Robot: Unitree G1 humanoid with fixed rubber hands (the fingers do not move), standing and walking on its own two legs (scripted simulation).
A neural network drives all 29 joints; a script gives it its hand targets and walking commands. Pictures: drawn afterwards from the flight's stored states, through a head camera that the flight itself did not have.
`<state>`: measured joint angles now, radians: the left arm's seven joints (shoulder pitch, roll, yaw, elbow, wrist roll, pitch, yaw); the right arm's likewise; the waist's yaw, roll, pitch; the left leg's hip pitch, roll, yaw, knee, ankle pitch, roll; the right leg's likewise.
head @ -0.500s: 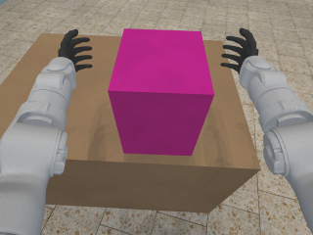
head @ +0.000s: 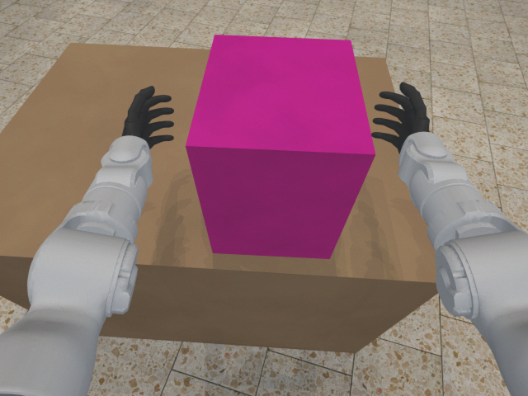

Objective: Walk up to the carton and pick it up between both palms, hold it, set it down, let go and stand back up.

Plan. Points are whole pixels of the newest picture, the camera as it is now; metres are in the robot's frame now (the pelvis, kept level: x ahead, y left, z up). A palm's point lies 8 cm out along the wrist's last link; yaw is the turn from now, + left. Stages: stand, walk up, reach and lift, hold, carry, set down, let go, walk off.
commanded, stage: reach and lift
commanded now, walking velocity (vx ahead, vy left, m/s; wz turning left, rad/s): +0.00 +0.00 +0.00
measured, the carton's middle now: (276, 155) +0.51 -0.02 +0.05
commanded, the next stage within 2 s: none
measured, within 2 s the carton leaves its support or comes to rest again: neither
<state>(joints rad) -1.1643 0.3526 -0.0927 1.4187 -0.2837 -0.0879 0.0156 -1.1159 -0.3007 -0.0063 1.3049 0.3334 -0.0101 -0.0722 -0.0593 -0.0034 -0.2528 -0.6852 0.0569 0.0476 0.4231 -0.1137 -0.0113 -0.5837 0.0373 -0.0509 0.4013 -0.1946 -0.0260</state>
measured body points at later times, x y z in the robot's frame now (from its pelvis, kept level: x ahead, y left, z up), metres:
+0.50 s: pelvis +0.00 +0.01 -0.01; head +0.09 +0.03 +0.43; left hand +0.50 +0.17 +0.10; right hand +0.48 -0.18 +0.11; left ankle +0.03 +0.12 -0.73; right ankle -0.03 -0.10 -0.73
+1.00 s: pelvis +0.00 +0.01 +0.01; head +0.09 +0.02 +0.45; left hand +0.50 +0.14 +0.11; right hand +0.47 -0.17 +0.11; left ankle +0.03 +0.12 -0.73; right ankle -0.03 -0.10 -0.73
